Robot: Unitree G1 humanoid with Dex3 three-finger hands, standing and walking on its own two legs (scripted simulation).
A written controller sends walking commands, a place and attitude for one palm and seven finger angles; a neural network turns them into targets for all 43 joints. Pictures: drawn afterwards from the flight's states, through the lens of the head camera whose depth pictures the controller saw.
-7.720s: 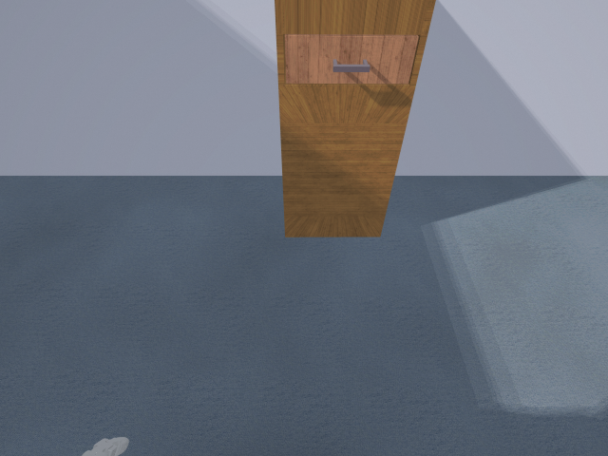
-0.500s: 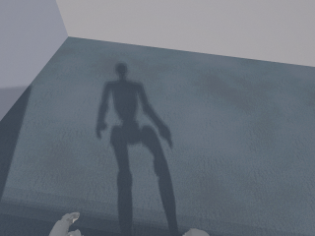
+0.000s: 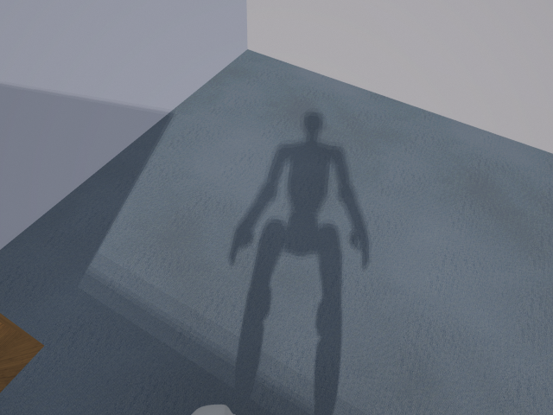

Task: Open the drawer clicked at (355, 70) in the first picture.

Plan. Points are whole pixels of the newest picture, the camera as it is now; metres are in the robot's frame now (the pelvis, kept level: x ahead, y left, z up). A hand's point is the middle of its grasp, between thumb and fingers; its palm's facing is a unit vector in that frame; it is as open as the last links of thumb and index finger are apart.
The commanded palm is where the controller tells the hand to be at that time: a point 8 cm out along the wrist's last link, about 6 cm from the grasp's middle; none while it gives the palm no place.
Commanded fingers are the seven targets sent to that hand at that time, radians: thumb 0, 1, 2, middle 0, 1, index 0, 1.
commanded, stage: turn to face it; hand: left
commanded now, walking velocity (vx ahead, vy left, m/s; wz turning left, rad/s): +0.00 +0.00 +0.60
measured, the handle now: out of the picture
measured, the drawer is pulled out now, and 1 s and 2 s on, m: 0.00 0.00 0.00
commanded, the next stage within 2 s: take the last steps up to it in 1.74 s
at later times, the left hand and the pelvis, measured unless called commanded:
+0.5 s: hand out of the picture +0.08 +0.25 -0.14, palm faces +0.26 -0.94 -0.24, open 7.4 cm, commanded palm none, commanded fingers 0.00 0.90 0.90 -0.20 -0.30 -0.20 -0.30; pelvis +0.00 +0.02 +0.02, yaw +15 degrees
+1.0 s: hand out of the picture -0.07 +0.19 -0.15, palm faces +0.56 -0.79 -0.26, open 7.4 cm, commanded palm none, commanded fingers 0.00 0.90 0.90 -0.20 -0.30 -0.20 -0.30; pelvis -0.01 -0.01 +0.01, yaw +35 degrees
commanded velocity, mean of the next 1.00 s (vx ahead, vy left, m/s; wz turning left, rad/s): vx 0.00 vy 0.00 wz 0.60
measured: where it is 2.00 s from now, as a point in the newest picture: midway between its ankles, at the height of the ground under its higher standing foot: outside the picture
